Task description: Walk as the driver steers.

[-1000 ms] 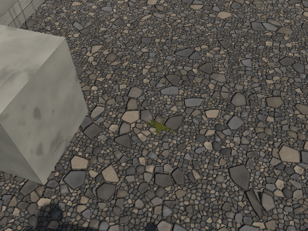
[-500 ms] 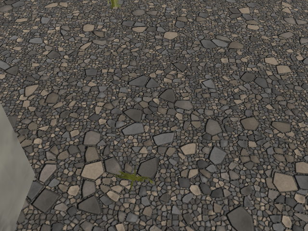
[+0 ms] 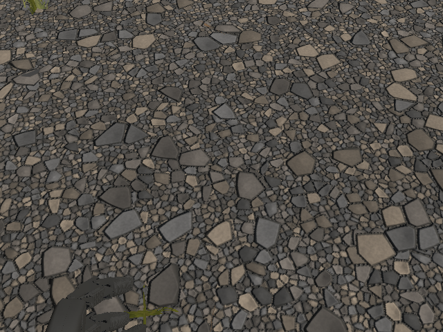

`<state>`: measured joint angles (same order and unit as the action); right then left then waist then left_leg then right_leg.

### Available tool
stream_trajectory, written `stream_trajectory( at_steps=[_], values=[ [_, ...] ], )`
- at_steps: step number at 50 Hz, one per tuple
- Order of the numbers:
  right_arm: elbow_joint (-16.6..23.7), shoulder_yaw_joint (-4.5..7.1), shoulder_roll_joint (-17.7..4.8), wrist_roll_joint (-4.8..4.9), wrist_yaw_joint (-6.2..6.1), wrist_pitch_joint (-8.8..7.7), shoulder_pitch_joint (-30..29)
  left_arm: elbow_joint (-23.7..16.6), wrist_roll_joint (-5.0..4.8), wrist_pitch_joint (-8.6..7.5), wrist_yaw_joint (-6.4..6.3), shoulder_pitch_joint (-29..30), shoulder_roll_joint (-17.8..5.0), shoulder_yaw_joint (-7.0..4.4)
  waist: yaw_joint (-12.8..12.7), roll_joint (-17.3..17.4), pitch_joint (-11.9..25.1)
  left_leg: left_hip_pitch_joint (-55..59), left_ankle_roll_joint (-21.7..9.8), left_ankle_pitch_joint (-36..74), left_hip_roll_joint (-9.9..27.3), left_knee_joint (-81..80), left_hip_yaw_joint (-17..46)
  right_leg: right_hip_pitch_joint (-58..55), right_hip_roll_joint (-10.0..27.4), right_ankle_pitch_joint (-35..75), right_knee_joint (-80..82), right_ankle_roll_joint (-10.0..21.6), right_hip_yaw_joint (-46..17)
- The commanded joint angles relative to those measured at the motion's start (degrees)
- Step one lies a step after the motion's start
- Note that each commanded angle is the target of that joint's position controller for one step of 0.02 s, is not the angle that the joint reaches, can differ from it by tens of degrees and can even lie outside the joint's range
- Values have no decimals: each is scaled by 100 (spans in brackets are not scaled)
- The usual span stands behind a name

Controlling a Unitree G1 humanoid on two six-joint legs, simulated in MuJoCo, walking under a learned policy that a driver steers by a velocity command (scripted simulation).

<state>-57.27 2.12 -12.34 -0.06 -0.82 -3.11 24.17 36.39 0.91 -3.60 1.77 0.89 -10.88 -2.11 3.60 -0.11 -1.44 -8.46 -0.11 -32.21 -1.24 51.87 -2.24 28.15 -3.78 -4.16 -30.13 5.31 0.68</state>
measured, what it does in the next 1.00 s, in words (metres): walks ahead, turning right: left foot, then right foot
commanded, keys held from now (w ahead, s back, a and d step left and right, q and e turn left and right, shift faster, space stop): no key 0.12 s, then e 0.36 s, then w+e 0.52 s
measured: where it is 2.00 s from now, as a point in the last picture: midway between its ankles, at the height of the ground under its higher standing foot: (354, 270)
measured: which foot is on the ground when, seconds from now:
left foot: up 0.00-0.36, down 0.38-0.82, up 0.84-1.00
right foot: down 0.00-0.38, up 0.40-0.80, down 0.82-1.00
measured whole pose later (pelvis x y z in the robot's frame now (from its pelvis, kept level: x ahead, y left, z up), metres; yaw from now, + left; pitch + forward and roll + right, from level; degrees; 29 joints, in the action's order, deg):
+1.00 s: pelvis +0.20 -0.06 +0.03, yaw -28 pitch +2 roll +1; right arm -45.9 4.6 -18.4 0.0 1.1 -6.0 9.1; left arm 44.3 -1.0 -2.2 0.3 -17.5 -14.4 -3.6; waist -0.9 2.4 -1.4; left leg -31.6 1.4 -15.9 4.3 58.1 -0.2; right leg 7.8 -3.1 -14.3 -20.5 4.2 -2.4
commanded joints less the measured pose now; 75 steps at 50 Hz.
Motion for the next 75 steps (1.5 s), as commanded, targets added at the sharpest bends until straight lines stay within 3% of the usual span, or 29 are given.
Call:
stream_trajectory(
  at_steps=[1,3,7,13,18,19,20,21,22,24,27,36,40,41,42,43,45,47,50,55,61,63,64,65,66,67,68,70,75],
  values=[
    [478,156,-809,176,153,-112,94,271,-31,98,-111,-1534,-862,-268,-674,-387,1698,-2737,136,-298,361,2186,815,-3900,2198,4048,396,1604,-2278],
    [549,220,-712,64,-30,89,-357,213,-62,68,-84,-605,-477,-140,-250,108,719,-2277,262,343,637,1174,643,-2018,1625,2732,1002,1056,-1577],
    [574,184,-416,-53,-153,332,-240,398,119,62,-79,-393,-740,-231,23,-485,713,-800,417,1038,512,-142,409,-445,1248,1700,1508,959,-1031],
    [1075,306,-814,-20,-300,393,-1382,602,-96,262,-318,-756,-1157,-372,-320,-630,436,-1394,346,1402,367,-837,636,-706,1288,-1154,1679,837,-1904],
    [1082,284,-743,-3,-175,228,-1184,573,-222,412,-439,-733,-1121,-376,-1,-519,601,-457,151,2051,124,-2659,464,-909,947,-88,835,463,-2097],
    [1052,354,-1050,-75,-162,207,-894,537,-220,435,-473,-828,-959,-334,44,-179,781,275,-46,2509,696,-2958,837,-467,697,-230,230,150,-1868],
    [1032,514,-1718,-170,-169,244,-951,342,-234,420,-460,-901,-687,-288,-247,1393,667,573,-767,3400,1762,-3238,1987,588,-165,-1587,-817,-252,-794],
    [1182,455,-1420,-256,-163,247,-1103,350,-179,377,-445,-962,-1023,-367,-104,1788,811,562,-1502,4433,2523,-3397,2770,862,-278,-3106,-2041,-505,-579],
    [1333,363,-1149,-249,-187,235,-1339,463,-216,372,-410,-1110,-1357,-513,-205,1265,870,571,-1574,4967,2494,-3287,2449,893,-99,-3042,-3002,-610,-809],
    [1447,343,-1041,-70,-204,232,-1835,635,-223,521,-433,-1354,-1247,-543,-435,731,679,619,-1112,5012,1973,-3048,1570,1118,74,-2455,-3490,-814,-754],
    [1307,351,-1047,-9,-188,262,-1535,432,-265,642,-324,-944,-908,-426,-192,846,496,557,-978,2782,1702,-3616,1112,1174,315,-1623,-3033,-922,-359],
    [1086,561,-1545,140,-9,4,-1147,39,-233,404,-47,-207,-875,-319,37,922,55,336,-944,1404,1929,-4133,486,10,616,-1519,-839,-434,255],
    [1083,546,-1495,255,102,30,-1358,418,-224,436,-4,-1122,-1014,-417,-532,576,206,-453,-630,1716,1730,-3131,-127,-1867,237,-1105,189,-73,681],
    [1107,452,-1235,164,110,16,-1410,655,-274,448,-58,-1942,-1325,-587,-907,153,592,-1090,-348,2278,1410,-1847,-607,-3088,281,-1175,309,172,305],
    [1502,271,-719,-91,115,-35,-1735,760,-292,417,-149,-2708,-2102,-778,-1133,-1571,837,-3039,223,736,645,684,-1074,-4401,1803,-1386,941,970,-2317],
    [1757,262,-804,17,101,-215,-1998,587,-238,251,-90,-2665,-2185,-705,-1142,-1575,1029,-4363,279,-220,68,1803,95,-4602,2411,-2296,1730,1769,-4261],
    [1716,361,-1319,206,185,-429,-2041,510,-219,33,-87,-2145,-1416,-464,-900,-929,278,-4553,5,688,633,1691,490,-4028,2110,-1667,1756,1419,-3136],
    [1589,421,-1377,-29,151,-464,-1915,408,-206,36,-131,-1624,-1231,-371,-568,-507,-4,-3907,47,1445,801,894,482,-3279,1694,-518,1825,1107,-2315],
    [1656,356,-1097,-27,206,-393,-1987,358,-196,20,-243,-1606,-1335,-380,-414,-410,14,-3369,251,2169,595,79,335,-2757,1444,671,1924,1023,-1762],
    [2083,165,-733,30,274,-358,-2982,550,-248,26,-319,-2073,-1472,-432,-723,-501,-258,-2397,295,3569,145,-1865,244,-1842,1085,389,1911,718,-1412],
    [2091,275,-1183,67,300,-434,-2666,700,-265,70,-361,-2261,-1476,-480,-458,-625,-177,-1694,-47,3108,145,-2431,585,-2631,1458,967,1203,445,-2058],
    [1828,422,-1430,36,228,-427,-1469,622,-185,136,-333,-2138,-1307,-406,144,-558,757,199,-397,3089,206,-2481,515,-2323,964,2083,-422,157,-1822],
    [1762,480,-1766,-44,174,-390,-504,448,-60,150,-323,-2164,-1012,-281,459,97,1765,1894,-730,2616,1220,-2311,1576,-1374,475,712,-2153,-40,-1485],
    [1616,505,-1938,-107,252,-336,-390,342,-318,96,-301,-3136,-512,-163,-142,2314,2534,3418,-1537,1173,2508,-3184,4464,542,-236,-3050,-3939,-354,-1201],
    [1762,350,-1276,-28,257,-327,-689,528,-424,99,-322,-2944,-1216,-279,-37,1476,1899,2932,-1333,231,2426,-3546,4549,1089,229,-2851,-4564,-391,-1373],
    [1809,286,-1017,10,211,-295,-1024,425,-417,115,-320,-2278,-1517,-363,70,841,1024,2071,-1107,474,2220,-3630,3480,1255,452,-2310,-4555,-401,-1125],
    [1786,267,-1006,-21,196,-266,-1285,375,-356,130,-343,-2019,-1454,-360,-68,347,558,1305,-1018,1243,2004,-3718,2778,1055,695,-1897,-4397,-433,-939],
    [1673,234,-910,-106,149,-284,-1422,316,-286,158,-293,-1931,-1227,-370,-279,475,223,450,-971,2091,1694,-3979,1871,642,1006,-1505,-3974,-425,-906],
    [1440,334,-1117,-1,124,-381,-1382,22,-251,291,-241,-1520,-879,-278,-304,401,-119,200,-1217,2707,1783,-4529,882,1070,1225,-1035,-3124,-536,-709]
  ],
)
